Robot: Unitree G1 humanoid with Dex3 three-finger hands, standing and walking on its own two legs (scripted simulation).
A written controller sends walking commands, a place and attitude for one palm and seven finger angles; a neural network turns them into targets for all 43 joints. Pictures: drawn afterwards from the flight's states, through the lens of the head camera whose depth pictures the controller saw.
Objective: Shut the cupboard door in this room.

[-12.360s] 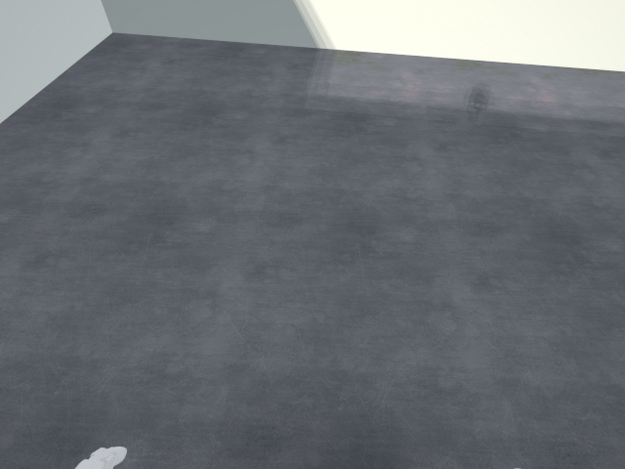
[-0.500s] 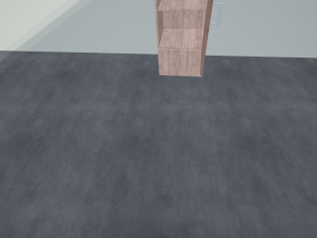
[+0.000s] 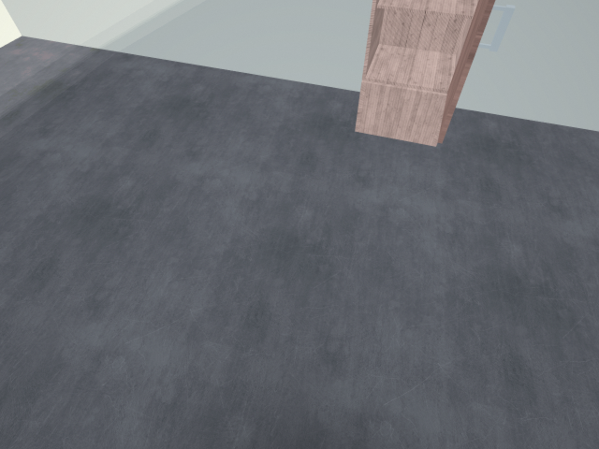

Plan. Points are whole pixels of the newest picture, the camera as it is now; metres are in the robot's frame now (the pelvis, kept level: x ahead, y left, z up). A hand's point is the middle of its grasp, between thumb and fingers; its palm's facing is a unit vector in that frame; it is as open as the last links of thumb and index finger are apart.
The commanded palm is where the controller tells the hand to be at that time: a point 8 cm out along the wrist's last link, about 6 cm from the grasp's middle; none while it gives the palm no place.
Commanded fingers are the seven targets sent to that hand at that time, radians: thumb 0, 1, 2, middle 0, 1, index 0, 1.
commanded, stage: turn or walk to find it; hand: left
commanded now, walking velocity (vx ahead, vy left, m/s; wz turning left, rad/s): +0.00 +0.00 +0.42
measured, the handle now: (494, 28) +1.29 -0.55 -0.01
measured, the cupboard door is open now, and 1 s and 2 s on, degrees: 88 88 88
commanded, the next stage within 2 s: none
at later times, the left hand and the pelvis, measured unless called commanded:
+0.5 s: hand out of the picture -0.04 +0.20 -0.18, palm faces +0.27 -0.93 -0.24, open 7.4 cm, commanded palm none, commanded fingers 0.00 0.90 0.90 -0.20 -0.30 -0.20 -0.30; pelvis -0.02 +0.00 -0.01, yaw +15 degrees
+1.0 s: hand out of the picture -0.02 +0.18 -0.14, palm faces +0.43 -0.86 -0.28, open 7.4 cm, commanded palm none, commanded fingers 0.00 0.90 0.90 -0.20 -0.30 -0.20 -0.30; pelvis -0.02 -0.04 +0.00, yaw +26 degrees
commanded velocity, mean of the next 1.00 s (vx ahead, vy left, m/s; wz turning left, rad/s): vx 0.00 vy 0.00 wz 0.42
